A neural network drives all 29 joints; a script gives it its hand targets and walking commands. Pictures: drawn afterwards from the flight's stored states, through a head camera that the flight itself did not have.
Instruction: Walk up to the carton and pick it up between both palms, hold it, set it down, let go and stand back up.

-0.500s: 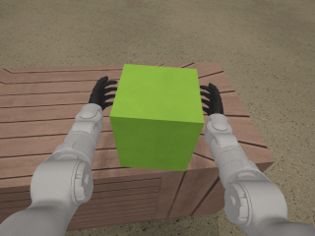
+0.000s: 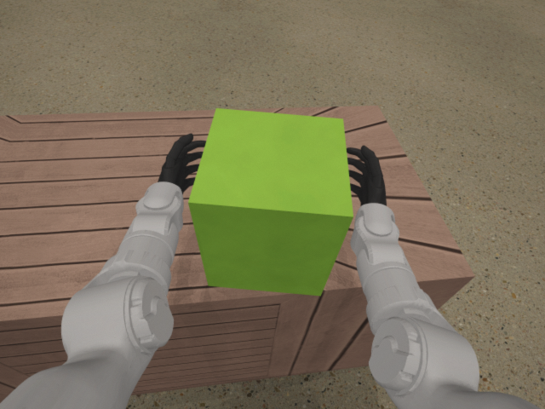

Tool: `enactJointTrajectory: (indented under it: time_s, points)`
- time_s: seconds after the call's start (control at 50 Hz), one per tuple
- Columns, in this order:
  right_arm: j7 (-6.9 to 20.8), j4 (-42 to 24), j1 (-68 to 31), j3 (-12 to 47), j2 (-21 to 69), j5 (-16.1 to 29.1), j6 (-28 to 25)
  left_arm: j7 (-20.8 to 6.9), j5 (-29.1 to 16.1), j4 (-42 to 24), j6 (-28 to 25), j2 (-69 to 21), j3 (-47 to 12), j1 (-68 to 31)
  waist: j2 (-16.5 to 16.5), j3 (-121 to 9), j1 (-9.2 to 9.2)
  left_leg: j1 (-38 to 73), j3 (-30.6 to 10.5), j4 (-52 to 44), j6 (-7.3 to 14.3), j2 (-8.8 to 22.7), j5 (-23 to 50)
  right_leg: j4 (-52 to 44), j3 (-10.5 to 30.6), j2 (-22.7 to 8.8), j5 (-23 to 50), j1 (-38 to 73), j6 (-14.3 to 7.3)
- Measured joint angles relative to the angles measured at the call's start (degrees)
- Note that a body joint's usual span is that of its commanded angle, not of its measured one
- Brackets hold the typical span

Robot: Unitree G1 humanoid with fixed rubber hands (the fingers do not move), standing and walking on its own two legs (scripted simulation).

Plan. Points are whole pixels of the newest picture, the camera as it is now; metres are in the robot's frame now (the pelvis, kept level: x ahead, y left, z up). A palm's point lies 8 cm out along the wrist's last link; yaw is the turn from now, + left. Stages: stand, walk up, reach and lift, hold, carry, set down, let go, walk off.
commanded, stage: reach and lift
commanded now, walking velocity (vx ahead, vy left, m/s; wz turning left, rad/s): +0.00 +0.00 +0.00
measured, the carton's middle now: (271, 207) +0.44 -0.04 +0.02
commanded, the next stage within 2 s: none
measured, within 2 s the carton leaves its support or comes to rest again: leaves its support in 1.10 s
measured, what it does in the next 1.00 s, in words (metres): stands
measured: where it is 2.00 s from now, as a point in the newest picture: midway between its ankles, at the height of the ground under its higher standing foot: outside the picture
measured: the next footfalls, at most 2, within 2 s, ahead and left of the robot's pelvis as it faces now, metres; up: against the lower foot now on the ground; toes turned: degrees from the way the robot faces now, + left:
none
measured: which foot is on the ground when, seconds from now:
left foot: down 0.00-1.00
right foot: down 0.00-1.00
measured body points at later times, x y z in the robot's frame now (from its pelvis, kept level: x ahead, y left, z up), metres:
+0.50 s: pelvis +0.00 +0.00 +0.00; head +0.04 +0.02 +0.45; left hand +0.46 +0.11 +0.09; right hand +0.40 -0.19 +0.09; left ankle -0.01 +0.12 -0.74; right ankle +0.00 -0.15 -0.74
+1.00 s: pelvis +0.00 +0.00 +0.00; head +0.03 +0.02 +0.45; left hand +0.46 +0.11 +0.09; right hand +0.39 -0.19 +0.09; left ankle -0.01 +0.12 -0.74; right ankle +0.00 -0.15 -0.74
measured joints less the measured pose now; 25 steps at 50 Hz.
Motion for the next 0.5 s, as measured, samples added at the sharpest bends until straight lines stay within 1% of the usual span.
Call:
enactJointTrajectory:
  time_s: [0.06, 0.16, 0.24, 0.4, 0.5]
  points:
    - [0.44, -0.46, -0.01, -0.34, 0.03, -0.64, 0.11, -0.15, 0.42, -0.53, 0.19, -0.38, 1.22, -0.01, 0.0, 0.35, 0.0, -0.01, 0.02, -0.01, 0.09, 0.0, 0.11, -0.36, 0.0, 0.0, 0.31, 0.16, 0.06]
    - [1.1, -1.08, -0.01, -0.91, 0.12, -1.12, 0.31, -0.14, 0.56, -1.78, 1.17, -0.63, 0.9, 0.03, 0.0, 0.72, 0.0, 0.0, 0.03, -0.01, 0.13, 0.0, 0.2, -0.47, 0.0, 0.0, 0.44, 0.21, 0.07]
    - [1.58, -1.38, -0.01, -1.29, 0.24, -1.39, 0.6, -0.16, 1.08, -1.92, 1.39, -0.88, 2.0, 0.03, 0.0, 0.73, 0.0, 0.03, 0.05, -0.18, 0.19, 0.01, 0.2, -0.57, 0.0, 0.0, 0.38, 0.21, 0.07]
    - [0.93, -1.87, 0.14, -1.42, 0.69, -1.14, 0.86, 0.37, 1.14, -2.63, 1.61, -0.9, 0.4, 0.3, 0.0, 0.77, 0.0, 0.04, 0.07, -0.3, 0.11, 0.02, 0.2, -0.7, 0.0, 0.0, 0.38, 0.21, 0.07]
    - [0.77, -1.87, 0.16, -1.49, 0.76, -1.24, 0.7, 0.44, 1.19, -2.4, 1.16, -1.13, 1.39, 0.3, 0.0, 0.81, 0.0, 0.03, 0.08, -0.31, 0.12, 0.02, 0.2, -0.71, 0.0, 0.0, 0.4, 0.21, 0.07]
